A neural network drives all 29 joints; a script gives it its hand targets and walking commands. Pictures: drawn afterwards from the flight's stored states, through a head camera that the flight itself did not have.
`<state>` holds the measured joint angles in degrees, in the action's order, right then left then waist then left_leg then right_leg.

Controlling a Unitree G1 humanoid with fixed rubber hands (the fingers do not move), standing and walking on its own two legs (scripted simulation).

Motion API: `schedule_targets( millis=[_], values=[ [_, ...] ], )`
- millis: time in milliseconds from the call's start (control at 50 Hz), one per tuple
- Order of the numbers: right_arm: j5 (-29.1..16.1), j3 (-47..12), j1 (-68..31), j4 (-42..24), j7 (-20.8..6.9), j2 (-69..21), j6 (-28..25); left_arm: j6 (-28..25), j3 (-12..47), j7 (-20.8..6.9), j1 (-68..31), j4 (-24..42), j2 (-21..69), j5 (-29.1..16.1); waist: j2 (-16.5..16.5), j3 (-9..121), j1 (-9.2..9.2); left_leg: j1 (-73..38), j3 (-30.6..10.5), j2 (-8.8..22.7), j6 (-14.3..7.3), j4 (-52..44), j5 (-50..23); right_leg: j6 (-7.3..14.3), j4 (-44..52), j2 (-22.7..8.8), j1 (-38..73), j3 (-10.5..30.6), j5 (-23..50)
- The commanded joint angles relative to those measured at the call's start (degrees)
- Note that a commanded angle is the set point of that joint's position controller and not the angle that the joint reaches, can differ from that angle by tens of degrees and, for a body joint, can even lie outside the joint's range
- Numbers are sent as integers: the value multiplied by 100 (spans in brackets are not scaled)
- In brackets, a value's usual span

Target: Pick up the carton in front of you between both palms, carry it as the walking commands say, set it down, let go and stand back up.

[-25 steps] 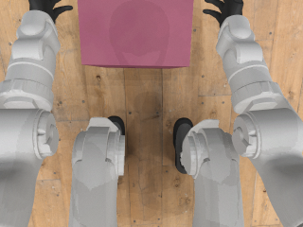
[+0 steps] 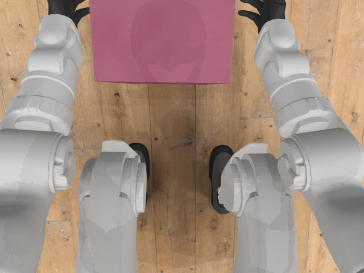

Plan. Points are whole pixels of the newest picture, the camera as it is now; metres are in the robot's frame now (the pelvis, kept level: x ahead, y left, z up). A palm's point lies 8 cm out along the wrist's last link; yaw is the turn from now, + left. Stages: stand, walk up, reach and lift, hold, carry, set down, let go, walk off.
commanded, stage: reach and lift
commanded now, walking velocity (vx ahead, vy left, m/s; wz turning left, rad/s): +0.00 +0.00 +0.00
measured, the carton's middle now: (164, 32) +0.52 +0.05 -0.25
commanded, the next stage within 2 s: none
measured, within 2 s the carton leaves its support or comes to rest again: leaves its support in 0.38 s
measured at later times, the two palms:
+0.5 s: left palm (73, 8) +0.52 +0.19 -0.15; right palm (268, 8) +0.54 -0.11 -0.14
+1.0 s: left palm out of the picture +0.47 +0.19 +0.05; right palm out of the picture +0.50 -0.11 +0.06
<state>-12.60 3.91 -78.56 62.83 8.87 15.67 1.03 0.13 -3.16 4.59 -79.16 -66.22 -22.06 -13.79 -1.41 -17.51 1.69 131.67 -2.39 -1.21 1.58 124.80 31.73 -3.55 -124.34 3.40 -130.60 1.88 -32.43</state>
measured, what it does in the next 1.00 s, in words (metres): rises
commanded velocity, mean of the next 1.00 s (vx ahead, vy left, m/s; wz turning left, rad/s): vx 0.00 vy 0.00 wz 0.00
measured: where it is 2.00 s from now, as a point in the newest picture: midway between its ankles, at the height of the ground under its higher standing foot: (179, 189)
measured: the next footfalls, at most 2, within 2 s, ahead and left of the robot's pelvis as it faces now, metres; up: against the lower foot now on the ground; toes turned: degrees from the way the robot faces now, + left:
none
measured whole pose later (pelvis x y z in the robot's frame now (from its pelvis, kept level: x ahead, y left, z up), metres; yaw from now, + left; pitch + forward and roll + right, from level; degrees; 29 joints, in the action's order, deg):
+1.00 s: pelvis +0.00 -0.01 +0.11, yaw +2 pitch +42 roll -1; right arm 12.3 28.9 -60.1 42.1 5.4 -1.9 18.7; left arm 20.4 -25.5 1.6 -60.5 -44.0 -3.4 12.2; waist -2.1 9.4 1.2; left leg 116.5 -5.3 -5.7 3.9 101.3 27.0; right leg -4.3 -101.9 7.7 -115.4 5.1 -28.8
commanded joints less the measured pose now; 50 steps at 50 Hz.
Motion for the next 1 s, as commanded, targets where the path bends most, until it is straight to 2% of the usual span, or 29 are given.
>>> schedule_targets(
  millis=[0, 60, 100, 120, 160, 200, 240, 280, 340, 420, 500, 560, 640, 700, 760, 840, 980],
  values=[
    [-69, -148, -1527, -526, 9, 97, -105, -102, 165, -17, -1690, 542, -230, -89, 146, 6496, 109, -3343, 322, 11, 37, -1046, -1672, 54, 852, 51, 3127, -465, 1451],
    [-16, -197, -1712, -427, 33, -211, -121, -101, 153, 7, -1850, 384, 23, 23, 90, 6419, 172, -3322, 333, -38, 21, -1088, -1550, 60, 868, 119, 3255, -450, 1383],
    [164, -122, -1725, -318, 50, -410, -134, -113, 191, -29, -1949, 318, 334, 93, 96, 6364, 92, -3278, 339, -85, 34, -1100, -1474, 71, 896, 168, 3366, -466, 1363],
    [151, -401, -2135, -482, -81, -1314, -140, -109, 524, -164, -2355, 553, 1267, 49, 111, 6404, 123, -3334, 330, -131, 6, -1109, -1516, 79, 903, 229, 3340, -489, 1400],
    [271, -636, -2831, -446, -452, -2884, -61, -4, 856, -530, -3072, 539, 2832, 88, 84, 6363, 139, -3258, 331, -230, -13, -1037, -1553, 90, 815, 342, 3117, -510, 1414],
    [516, -636, -3239, -523, -866, -4212, 105, 171, 879, -947, -3458, 654, 4229, 273, 1, 6134, 144, -3079, 397, -343, -40, -963, -1429, 107, 733, 448, 2952, -561, 1284],
    [713, -506, -3305, -644, -1156, -4887, 267, 322, 771, -1230, -3476, 839, 4904, 464, -67, 5977, 153, -2926, 477, -405, -69, -932, -1396, 148, 713, 532, 2741, -651, 1240],
    [756, -482, -3312, -807, -1338, -5294, 381, 447, 796, -1398, -3443, 1072, 5325, 489, -74, 6106, 176, -2973, 536, -439, -91, -877, -1624, 176, 658, 573, 2697, -709, 1441],
    [578, -707, -3424, -1346, -1432, -5831, 494, 575, 1006, -1509, -3458, 1630, 5833, 342, -68, 6990, 246, -3401, 636, -489, -80, -809, -2194, 179, 575, 614, 2998, -774, 1904],
    [243, -1176, -3310, -1943, -1406, -6621, 658, 720, 1390, -1432, -3607, 2708, 6338, 143, 31, 8807, 375, -4465, 743, -565, -23, -831, -3019, 150, 557, 670, 3674, -818, 2593],
    [283, -1564, -3174, -2722, -1368, -7035, 949, 1052, 1596, -1343, -3245, 3378, 6783, 262, 198, 10069, 408, -5198, 807, -671, 42, -1017, -3189, 89, 803, 749, 3940, -859, 2594],
    [464, -1589, -2962, -2969, -1394, -7153, 1183, 1356, 1619, -1348, -2778, 3424, 7171, 453, 262, 9873, 291, -5053, 834, -728, 59, -1375, -2599, 101, 1161, 786, 3866, -893, 2079],
    [1068, -971, -2466, -2266, -1501, -7212, 1494, 1690, 1144, -1497, -2266, 2577, 7528, 992, 264, 8203, 84, -4106, 762, -737, 21, -2022, -1199, 187, 1790, 789, 3208, -879, 880],
    [1496, -409, -2320, -1781, -1564, -7231, 1617, 1807, 596, -1599, -2146, 2126, 7551, 1417, 232, 7494, 48, -3760, 786, -756, -15, -2417, -606, 238, 2196, 805, 3129, -833, 407],
    [1700, -109, -2326, -1610, -1616, -7283, 1648, 1824, 254, -1654, -2152, 1978, 7569, 1661, 182, 7497, 79, -3898, 796, -776, -35, -2709, -573, 250, 2531, 807, 3309, -770, 379],
    [1813, -2, -2249, -1553, -1663, -7398, 1672, 1834, 103, -1687, -2101, 1985, 7604, 1806, 119, 7776, 104, -4289, 791, -795, -37, -3058, -660, 220, 2928, 811, 3669, -727, 443],
    [1723, -351, -1759, -1804, -1762, -7747, 1779, 1936, 437, -1760, -1705, 2311, 7935, 1737, 140, 8428, 98, -5189, 768, -807, 3, -3592, -1061, 163, 3491, 802, 4439, -695, 781]
  ],
)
